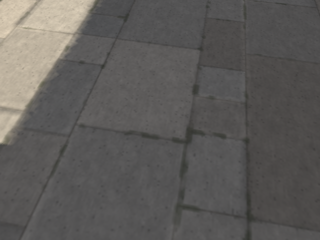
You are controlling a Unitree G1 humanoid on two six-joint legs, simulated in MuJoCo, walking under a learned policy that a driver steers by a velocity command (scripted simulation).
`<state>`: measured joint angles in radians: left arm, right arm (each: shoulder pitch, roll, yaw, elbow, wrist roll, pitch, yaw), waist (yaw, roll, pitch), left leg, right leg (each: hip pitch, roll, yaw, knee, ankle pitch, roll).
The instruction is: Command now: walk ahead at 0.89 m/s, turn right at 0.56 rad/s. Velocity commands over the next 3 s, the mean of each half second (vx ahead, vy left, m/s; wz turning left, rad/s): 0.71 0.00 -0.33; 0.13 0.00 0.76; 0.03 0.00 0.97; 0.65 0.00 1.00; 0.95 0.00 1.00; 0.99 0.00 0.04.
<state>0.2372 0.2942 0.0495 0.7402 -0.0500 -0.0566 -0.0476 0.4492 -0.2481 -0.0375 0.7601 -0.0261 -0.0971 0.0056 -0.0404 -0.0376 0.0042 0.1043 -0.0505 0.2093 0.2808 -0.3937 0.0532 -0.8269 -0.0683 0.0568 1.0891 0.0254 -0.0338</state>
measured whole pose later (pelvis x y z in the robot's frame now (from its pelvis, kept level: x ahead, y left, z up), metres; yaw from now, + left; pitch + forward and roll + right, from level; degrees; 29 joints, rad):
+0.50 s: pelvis +0.38 +0.03 +0.01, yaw -11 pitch +1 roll -3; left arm 0.28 0.24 0.02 0.78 0.00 -0.10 0.00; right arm 0.13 -0.26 0.00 0.64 0.01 -0.09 0.01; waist 0.06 0.05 0.06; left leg -0.70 0.10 -0.06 0.65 0.15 -0.03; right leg -0.06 0.12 -0.02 0.37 -0.32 -0.08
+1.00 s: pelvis +0.59 +0.03 +0.01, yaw +14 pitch +2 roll -2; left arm 0.07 0.30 0.05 0.71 0.00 -0.01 0.04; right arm 0.20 -0.33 -0.08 0.56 0.02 0.06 -0.05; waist -0.02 -0.01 0.07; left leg -0.35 -0.21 -0.32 0.47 -0.10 0.07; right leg -0.57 0.07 0.23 0.81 -0.25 0.08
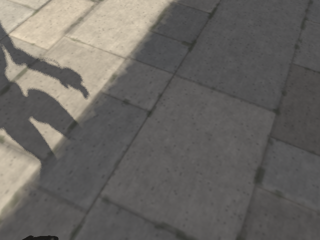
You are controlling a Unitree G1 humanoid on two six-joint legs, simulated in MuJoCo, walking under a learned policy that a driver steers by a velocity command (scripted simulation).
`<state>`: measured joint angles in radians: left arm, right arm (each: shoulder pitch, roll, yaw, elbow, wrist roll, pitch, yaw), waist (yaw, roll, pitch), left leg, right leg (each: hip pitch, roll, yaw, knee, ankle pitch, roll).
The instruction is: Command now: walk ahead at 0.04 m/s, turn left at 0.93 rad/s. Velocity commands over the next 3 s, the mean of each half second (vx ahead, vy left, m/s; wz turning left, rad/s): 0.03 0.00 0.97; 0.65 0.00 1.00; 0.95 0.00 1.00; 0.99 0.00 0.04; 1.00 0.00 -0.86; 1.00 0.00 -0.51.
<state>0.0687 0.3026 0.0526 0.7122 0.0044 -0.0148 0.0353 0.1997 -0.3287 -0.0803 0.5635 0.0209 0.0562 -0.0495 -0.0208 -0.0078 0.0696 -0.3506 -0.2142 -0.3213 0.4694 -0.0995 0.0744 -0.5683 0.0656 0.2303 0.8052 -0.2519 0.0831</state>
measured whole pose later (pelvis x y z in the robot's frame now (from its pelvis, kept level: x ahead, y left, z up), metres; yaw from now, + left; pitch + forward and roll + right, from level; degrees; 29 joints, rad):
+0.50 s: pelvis +0.06 -0.06 +0.00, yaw +29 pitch +1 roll -1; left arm 0.10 0.25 0.05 0.69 0.02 0.02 0.04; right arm 0.24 -0.33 -0.08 0.57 0.03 0.08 -0.01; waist 0.00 0.03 0.08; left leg -0.55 0.10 -0.02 1.03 -0.34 -0.12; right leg -0.21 -0.03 -0.15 0.40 -0.20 -0.02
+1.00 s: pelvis +0.18 +0.14 -0.01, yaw +58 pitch +3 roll -3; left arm -0.05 0.30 0.05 0.60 -0.02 -0.13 -0.07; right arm 0.53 -0.25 -0.03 0.73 0.04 -0.04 -0.03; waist -0.11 -0.03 0.03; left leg 0.09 0.00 -0.20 0.31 -0.44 0.06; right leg -0.68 0.00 0.07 0.59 0.04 0.05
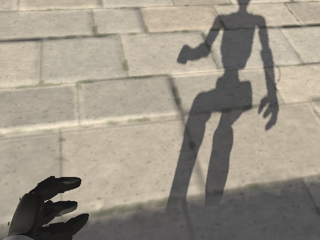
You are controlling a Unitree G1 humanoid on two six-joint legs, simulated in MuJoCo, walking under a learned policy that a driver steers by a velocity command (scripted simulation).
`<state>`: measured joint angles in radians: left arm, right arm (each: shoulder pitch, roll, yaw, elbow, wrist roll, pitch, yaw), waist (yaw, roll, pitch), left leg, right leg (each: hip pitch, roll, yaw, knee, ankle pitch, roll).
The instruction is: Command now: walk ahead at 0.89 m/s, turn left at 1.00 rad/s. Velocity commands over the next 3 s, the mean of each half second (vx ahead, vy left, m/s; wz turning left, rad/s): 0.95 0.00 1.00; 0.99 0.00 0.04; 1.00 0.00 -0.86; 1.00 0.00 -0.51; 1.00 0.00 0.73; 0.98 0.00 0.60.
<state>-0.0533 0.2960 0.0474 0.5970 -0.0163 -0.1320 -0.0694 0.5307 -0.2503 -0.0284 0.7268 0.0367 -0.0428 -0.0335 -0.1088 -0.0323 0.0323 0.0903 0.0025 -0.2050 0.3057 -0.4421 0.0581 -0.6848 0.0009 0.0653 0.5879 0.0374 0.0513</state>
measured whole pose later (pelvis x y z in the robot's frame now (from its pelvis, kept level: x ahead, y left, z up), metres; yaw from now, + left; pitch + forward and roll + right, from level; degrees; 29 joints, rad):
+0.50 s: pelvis +0.41 +0.07 -0.03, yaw +29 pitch +0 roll -4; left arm 0.39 0.34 0.08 0.83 0.00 -0.07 0.00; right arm 0.05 -0.31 -0.03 0.54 0.04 -0.01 0.06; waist 0.08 -0.01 0.06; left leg -0.76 0.10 0.08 0.88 -0.07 0.10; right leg 0.29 -0.03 -0.31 0.25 -0.47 0.11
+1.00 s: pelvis +0.80 +0.32 -0.03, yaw +28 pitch +0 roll +0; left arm 0.08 0.28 0.02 0.70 -0.05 -0.08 -0.08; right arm 0.42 -0.27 -0.03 0.80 -0.04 -0.09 -0.04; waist -0.05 -0.02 0.05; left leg 0.30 -0.08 0.17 0.26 -0.47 0.03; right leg -0.67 0.04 -0.12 0.60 0.17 -0.09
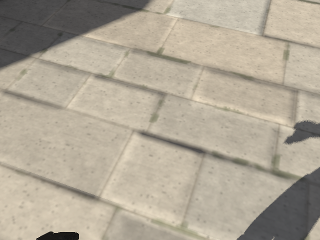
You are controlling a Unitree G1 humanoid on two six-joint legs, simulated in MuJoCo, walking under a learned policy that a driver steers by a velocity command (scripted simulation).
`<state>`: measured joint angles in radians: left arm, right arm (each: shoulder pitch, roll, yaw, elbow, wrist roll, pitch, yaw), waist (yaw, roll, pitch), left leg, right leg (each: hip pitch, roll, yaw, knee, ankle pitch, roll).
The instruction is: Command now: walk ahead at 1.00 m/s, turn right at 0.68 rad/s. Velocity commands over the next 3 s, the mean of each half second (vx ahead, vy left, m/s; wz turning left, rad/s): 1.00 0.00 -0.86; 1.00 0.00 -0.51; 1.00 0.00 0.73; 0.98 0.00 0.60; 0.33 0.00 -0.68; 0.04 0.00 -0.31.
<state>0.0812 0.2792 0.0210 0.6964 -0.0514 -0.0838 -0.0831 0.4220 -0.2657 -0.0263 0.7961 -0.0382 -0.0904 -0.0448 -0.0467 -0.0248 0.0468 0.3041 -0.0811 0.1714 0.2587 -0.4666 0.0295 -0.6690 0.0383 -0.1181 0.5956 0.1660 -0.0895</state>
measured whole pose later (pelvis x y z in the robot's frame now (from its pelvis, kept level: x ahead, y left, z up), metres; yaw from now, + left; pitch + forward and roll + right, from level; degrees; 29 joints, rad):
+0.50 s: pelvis +0.48 -0.01 +0.01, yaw -28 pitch +2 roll +3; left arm 0.39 0.31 0.06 0.76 -0.05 -0.03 0.01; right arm 0.04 -0.26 -0.02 0.54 0.01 -0.15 0.00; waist 0.08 -0.04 0.03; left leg -0.49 -0.04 -0.08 0.60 -0.16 -0.05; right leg -0.19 0.12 0.24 1.10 -0.51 -0.08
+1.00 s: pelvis +0.82 -0.27 +0.01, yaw -42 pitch +1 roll +0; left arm 0.10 0.24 0.01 0.60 0.01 -0.08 -0.03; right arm 0.46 -0.26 -0.01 0.89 0.05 -0.10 0.00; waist -0.04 0.01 0.05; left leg -0.17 0.05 -0.08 1.22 -0.36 0.05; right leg -0.47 0.01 -0.09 0.68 -0.22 -0.06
